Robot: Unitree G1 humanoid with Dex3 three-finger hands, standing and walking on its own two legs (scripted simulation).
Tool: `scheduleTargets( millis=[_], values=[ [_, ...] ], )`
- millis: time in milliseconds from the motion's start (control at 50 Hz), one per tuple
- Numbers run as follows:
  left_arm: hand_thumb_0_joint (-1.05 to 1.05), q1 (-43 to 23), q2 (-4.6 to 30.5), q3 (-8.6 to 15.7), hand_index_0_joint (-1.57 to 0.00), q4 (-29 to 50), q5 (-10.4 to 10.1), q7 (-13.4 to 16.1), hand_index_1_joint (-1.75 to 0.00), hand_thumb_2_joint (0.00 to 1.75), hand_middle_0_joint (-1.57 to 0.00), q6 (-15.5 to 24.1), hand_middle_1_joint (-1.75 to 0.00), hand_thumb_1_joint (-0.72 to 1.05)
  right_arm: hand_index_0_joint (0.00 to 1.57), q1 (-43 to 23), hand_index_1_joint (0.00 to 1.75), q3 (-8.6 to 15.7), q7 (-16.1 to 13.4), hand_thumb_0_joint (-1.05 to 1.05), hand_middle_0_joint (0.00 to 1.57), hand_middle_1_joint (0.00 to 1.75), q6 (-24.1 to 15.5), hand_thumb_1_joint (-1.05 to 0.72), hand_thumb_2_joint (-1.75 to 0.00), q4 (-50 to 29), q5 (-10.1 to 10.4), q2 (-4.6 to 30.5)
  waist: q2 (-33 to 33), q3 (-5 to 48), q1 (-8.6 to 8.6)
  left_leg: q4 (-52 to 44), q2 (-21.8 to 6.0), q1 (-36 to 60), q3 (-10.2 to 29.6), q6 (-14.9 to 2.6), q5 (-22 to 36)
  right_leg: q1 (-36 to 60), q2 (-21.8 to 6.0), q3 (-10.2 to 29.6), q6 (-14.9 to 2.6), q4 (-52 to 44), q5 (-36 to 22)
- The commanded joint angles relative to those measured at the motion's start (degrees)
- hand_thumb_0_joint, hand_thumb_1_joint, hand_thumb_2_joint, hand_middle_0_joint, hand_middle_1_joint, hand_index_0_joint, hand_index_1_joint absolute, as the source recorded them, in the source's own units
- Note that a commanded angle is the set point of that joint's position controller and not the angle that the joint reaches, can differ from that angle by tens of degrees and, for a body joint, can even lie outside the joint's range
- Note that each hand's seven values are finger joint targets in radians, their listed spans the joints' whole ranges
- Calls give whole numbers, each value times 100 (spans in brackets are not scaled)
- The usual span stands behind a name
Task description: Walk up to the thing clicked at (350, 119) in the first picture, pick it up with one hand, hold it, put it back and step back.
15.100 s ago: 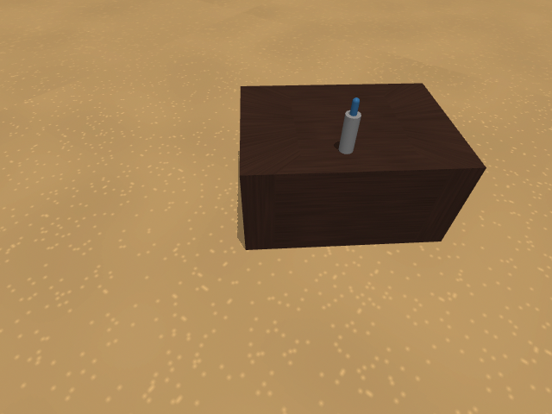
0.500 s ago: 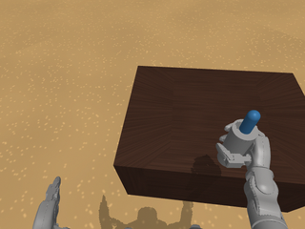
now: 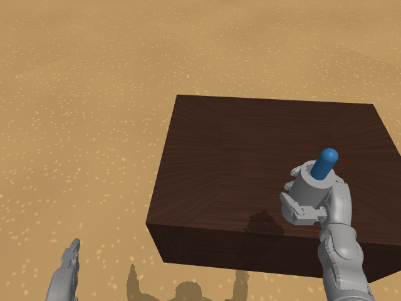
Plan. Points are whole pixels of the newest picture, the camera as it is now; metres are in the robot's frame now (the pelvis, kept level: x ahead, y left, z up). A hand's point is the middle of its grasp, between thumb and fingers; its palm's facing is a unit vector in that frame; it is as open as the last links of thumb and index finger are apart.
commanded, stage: hold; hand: right
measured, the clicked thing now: (309, 187) +0.33 -0.18 +0.07
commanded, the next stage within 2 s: none
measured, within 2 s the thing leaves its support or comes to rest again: neither
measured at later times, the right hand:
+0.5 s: hand (298, 194) +0.33 -0.17 +0.04, palm faces +0.14 +0.99 +0.00, open 7.9 cm
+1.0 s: hand (301, 195) +0.33 -0.17 +0.04, palm faces +0.15 +0.99 +0.00, open 7.9 cm
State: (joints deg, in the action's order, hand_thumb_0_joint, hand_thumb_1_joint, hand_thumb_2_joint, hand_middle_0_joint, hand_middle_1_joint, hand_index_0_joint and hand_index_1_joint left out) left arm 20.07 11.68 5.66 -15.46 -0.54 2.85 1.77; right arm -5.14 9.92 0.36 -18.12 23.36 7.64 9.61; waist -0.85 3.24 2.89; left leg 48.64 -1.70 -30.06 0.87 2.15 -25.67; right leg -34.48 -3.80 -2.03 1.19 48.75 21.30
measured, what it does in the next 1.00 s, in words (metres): stands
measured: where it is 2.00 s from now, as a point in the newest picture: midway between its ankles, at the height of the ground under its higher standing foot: outside the picture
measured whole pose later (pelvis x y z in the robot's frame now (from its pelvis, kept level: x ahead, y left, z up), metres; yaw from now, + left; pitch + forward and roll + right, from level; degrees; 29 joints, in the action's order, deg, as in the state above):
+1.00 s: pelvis +0.00 +0.00 +0.01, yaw +0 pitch +6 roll +1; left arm 17.7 11.3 5.2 -21.7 0.0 3.1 5.3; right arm -6.0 10.0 0.6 -19.2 26.9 7.8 9.5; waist -1.0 2.1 3.0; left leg 44.2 -1.6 -26.3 0.8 2.2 -23.4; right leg -30.8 -3.8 -2.2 1.1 44.7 19.3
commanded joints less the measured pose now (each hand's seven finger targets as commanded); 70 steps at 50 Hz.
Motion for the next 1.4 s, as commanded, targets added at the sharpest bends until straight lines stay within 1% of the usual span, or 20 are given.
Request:
scheduleTargets(
  millis=[0, 20, 120, 180, 260, 280, 340, 420, 520, 680, 760, 800, 840, 1020, 1060, 1140, 1160, 1220, 1280, 1380],
  values=[
    [0, -211, 860, 398, -5, 932, -3, 85, -5, 5, -5, 337, -6, -55, 135, -2157, 143, 294, -33, 0, 132, 143, -658, -41, -133, -2091, 175, 862, 300, 1829, -11, -799, 220, 243, -203, -153, 1755, 1641, 232, 40, -120, -732, -1249],
    [0, -201, 944, 541, -5, 939, -10, 112, -5, 4, -5, 349, -6, -54, 135, -2280, 143, 303, -41, 0, 132, 143, -654, -40, -133, -2194, 191, 879, 311, 1828, 58, -831, 226, 204, -197, -144, 1749, 1699, 229, 35, -130, -738, -1230],
    [0, -262, 595, 189, -5, 703, -12, 81, -5, 5, -5, 388, -6, -55, 135, -2246, 143, 331, -30, 0, 131, 143, -620, -37, -133, -1902, 175, 869, 249, 1711, -7, -860, 216, 302, -194, -141, 1923, 1644, 221, 39, -136, -758, -1456],
    [0, -421, 971, 527, -5, 684, 5, 127, -5, 4, -5, 449, -6, -54, 134, -2234, 143, 210, -9, 0, 131, 143, -586, -36, -133, -1678, 179, 723, 123, 1620, 80, -934, 215, 254, -188, -141, 1726, 1636, 221, 42, -151, -837, -1171],
    [0, -335, 861, 414, -5, 523, 4, 122, -6, 5, -5, 494, -6, -55, 134, -1994, 142, 92, 11, 0, 131, 142, -550, -39, -132, -1585, 163, 639, 250, 1570, 17, -969, 222, 311, -219, -147, 1787, 1748, 227, 37, -115, -890, -1292],
    [0, -152, 556, 147, -5, 362, 9, 92, -6, 5, -5, 492, -6, -55, 134, -2271, 142, 65, 17, 0, 131, 142, -575, -40, -132, -1697, 185, 583, 238, 1417, 60, -1015, 218, 225, -198, -136, 1749, 1686, 236, 11, -135, -885, -1228],
    [0, -488, 940, 471, -5, 602, 18, 124, -5, 5, -5, 546, -6, -55, 133, -2167, 143, 467, -25, 0, 130, 143, -620, -35, -133, -1603, 172, 980, 132, 1756, -15, -1032, 202, 501, -185, -137, 1844, 1729, 243, 28, -145, -886, -1317],
    [0, -469, 649, 251, -5, 400, 23, 69, -5, 5, -5, 556, -6, -54, 134, -2305, 143, 174, -1, 0, 131, 143, -707, -39, -133, -1732, 205, 667, 339, 1512, 0, -1022, 229, 385, -197, -163, 1789, 1694, 224, 15, -109, -954, -1289],
    [0, -557, 756, 306, -6, 556, 29, 93, -6, 5, -5, 584, -6, -55, 135, -2186, 144, 370, -12, 0, 131, 144, -780, -37, -133, -1828, 196, 901, 170, 1820, -28, -1040, 195, 644, -139, -117, 2109, 1773, 267, -7, -150, -848, -1535],
    [0, -501, 675, 231, -6, 372, 47, 95, -6, 5, -5, 651, -6, -55, 135, -2382, 144, 85, 28, 0, 132, 144, -800, -37, -135, -1718, 176, 631, 270, 1656, 112, -1072, 234, 347, -184, -145, 1854, 1871, 214, 29, -127, -934, -1314],
    [0, -530, 661, 218, -6, 360, 34, 95, -6, 5, -5, 627, -6, -55, 136, -2408, 144, 415, 29, 0, 132, 144, -826, -41, -134, -1615, 192, 967, 236, 1502, 23, -1121, 214, 392, -170, -138, 1711, 1670, 244, 23, -143, -963, -1169],
    [0, -472, 865, 436, -6, 328, 40, 111, -6, 5, -5, 636, -6, -55, 136, -2244, 145, 303, 37, 0, 132, 145, -796, -38, -135, -1638, 184, 839, 271, 1722, 39, -1088, 201, 479, -152, -141, 1925, 1847, 248, 16, -139, -941, -1352],
    [0, -501, 630, 206, -6, 369, 44, 75, -6, 5, -5, 663, -6, -55, 136, -2363, 145, 122, 61, 0, 132, 145, -810, -39, -135, -1754, 207, 618, 281, 1624, 67, -1095, 215, 403, -165, -139, 1863, 1792, 244, 7, -136, -942, -1290],
    [0, -500, 826, 382, -6, 269, 57, 69, -6, 5, -5, 654, -6, -55, 136, -2169, 146, 309, 6, 0, 133, 146, -840, -40, -136, -1401, 147, 799, 379, 1659, 5, -1023, 225, 477, -186, -160, 1998, 1792, 223, 35, -104, -939, -1513],
    [0, -597, 597, 123, -6, 519, 50, 50, -6, 5, -5, 666, -6, -55, 136, -2338, 146, 282, -4, 0, 133, 146, -889, -39, -136, -1695, 156, 788, 337, 1828, -34, -1042, 224, 569, -179, -155, 1986, 1812, 232, 32, -113, -919, -1476],
    [0, -493, 900, 428, -6, 426, 63, 89, -6, 5, -5, 679, -6, -55, 135, -2327, 144, 232, -9, 0, 131, 144, -872, -39, -135, -1545, 129, 795, 396, 1796, 63, -1042, 244, 465, -207, -160, 1932, 1924, 206, 53, -94, -959, -1440],
    [0, -361, 674, 206, -6, 352, 57, 66, -6, 5, -5, 663, -6, -55, 136, -2232, 145, 218, -4, 0, 132, 145, -849, -40, -136, -1600, 124, 762, 381, 1695, 15, -1047, 239, 458, -205, -155, 1939, 1865, 216, 40, -101, -963, -1438],
    [0, -535, 839, 406, -6, 426, 49, 101, -6, 5, -5, 674, -6, -56, 136, -2338, 145, 307, -27, 0, 133, 145, -829, -40, -136, -1441, 139, 822, 185, 1591, 88, -1103, 227, 409, -189, -136, 1803, 1757, 229, 32, -129, -950, -1237],
    [0, -295, 586, 166, -6, 326, 59, 75, -6, 5, -5, 673, -6, -55, 138, -2478, 147, 222, 5, 0, 134, 147, -830, -40, -137, -1594, 159, 723, 274, 1594, 73, -1091, 221, 417, -186, -128, 1913, 1812, 235, 21, -128, -918, -1338],
    [0, -542, 718, 241, -6, 484, 55, 51, -5, 5, -5, 697, -6, -55, 138, -2270, 147, 271, 26, 0, 134, 147, -833, -39, -137, -1333, 121, 758, 257, 1587, -6, -1089, 219, 437, -184, -151, 1702, 1693, 227, 31, -116, -990, -1161]
  ],
)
